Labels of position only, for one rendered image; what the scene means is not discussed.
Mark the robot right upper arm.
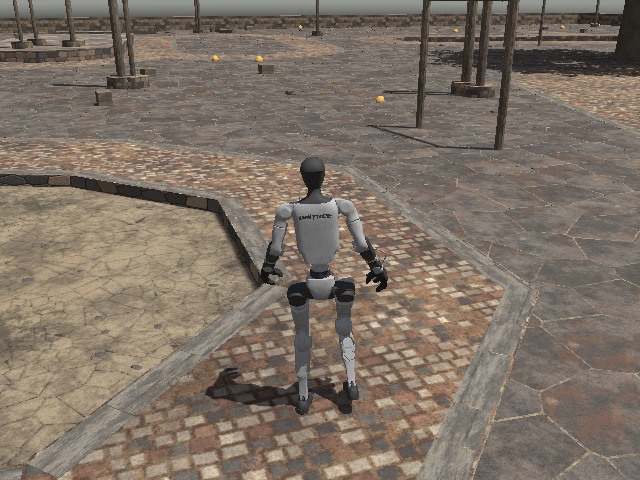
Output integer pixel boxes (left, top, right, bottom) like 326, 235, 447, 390
335, 199, 369, 253

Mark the left robot shin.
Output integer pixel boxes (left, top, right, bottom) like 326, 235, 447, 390
294, 334, 311, 401

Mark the robot left hand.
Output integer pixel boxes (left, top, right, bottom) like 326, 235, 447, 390
260, 268, 283, 285

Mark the robot left upper arm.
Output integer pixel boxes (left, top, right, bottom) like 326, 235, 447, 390
269, 202, 295, 256

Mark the left robot forearm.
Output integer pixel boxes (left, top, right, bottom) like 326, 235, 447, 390
262, 241, 279, 272

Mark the robot right hand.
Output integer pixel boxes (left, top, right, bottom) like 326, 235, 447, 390
366, 267, 388, 292

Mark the right robot forearm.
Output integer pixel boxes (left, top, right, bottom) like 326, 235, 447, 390
360, 236, 383, 274

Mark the right robot foot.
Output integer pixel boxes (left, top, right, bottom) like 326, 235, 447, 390
343, 380, 359, 400

